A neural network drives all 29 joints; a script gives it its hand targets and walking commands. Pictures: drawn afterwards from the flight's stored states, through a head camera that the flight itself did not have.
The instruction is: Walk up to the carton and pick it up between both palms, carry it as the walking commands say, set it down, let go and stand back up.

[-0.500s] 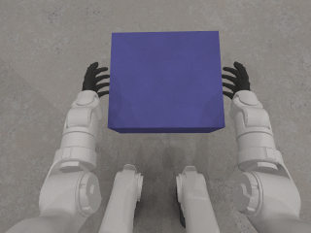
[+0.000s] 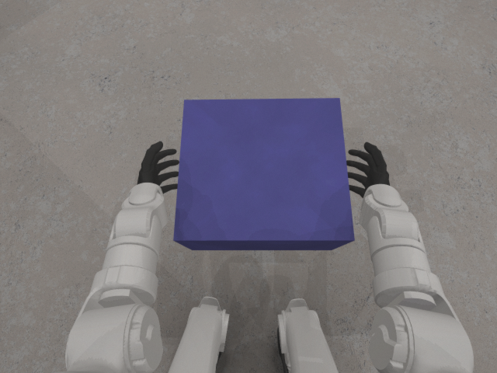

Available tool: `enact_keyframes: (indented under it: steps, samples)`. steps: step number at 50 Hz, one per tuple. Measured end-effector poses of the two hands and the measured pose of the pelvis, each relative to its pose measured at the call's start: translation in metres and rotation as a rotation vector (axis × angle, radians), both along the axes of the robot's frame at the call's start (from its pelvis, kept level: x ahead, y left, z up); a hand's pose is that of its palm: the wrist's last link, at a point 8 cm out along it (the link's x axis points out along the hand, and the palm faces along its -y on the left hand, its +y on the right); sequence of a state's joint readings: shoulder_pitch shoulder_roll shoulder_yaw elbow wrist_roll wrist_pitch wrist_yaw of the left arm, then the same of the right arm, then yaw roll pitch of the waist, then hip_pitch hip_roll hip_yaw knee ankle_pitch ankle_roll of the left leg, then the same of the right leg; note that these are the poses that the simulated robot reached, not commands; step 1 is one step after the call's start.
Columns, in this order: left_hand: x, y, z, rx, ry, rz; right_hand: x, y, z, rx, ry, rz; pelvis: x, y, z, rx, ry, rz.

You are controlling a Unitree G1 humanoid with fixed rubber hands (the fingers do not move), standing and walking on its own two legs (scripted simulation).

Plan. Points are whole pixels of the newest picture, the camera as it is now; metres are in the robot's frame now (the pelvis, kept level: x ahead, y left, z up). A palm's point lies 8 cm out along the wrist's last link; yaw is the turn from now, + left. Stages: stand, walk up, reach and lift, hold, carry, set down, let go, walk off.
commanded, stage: reach and lift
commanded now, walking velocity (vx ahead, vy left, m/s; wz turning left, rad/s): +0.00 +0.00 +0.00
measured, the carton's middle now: (261, 178) +0.48 +0.00 -0.13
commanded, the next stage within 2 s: none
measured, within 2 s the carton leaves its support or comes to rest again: neither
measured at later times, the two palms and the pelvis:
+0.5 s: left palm (129, 177) +0.40 +0.19 +0.03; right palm (401, 179) +0.41 -0.19 +0.03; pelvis +0.02 +0.00 +0.07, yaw +0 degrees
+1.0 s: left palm (101, 166) +0.39 +0.19 +0.10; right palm (429, 174) +0.39 -0.19 +0.10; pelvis +0.05 +0.01 +0.13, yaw +0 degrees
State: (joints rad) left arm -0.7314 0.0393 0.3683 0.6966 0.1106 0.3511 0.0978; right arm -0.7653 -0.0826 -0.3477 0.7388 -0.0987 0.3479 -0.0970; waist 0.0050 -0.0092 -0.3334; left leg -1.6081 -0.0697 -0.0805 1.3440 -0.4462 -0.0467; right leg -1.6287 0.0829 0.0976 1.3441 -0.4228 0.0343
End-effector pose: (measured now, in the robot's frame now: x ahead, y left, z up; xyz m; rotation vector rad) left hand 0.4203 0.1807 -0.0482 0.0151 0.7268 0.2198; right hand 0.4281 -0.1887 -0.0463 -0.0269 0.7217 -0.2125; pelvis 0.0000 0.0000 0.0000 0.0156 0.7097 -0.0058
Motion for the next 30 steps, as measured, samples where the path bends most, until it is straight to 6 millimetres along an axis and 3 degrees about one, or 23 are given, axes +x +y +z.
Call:
enact_keyframes:
  steps: [30]
  samples:
    - [-0.018,0.007,0.092,-0.040,0.009,-0.055,-0.019,-0.003,0.093,0.051,0.005,0.048,0.030,-0.002,0.085,-0.006,-0.156,0.002]
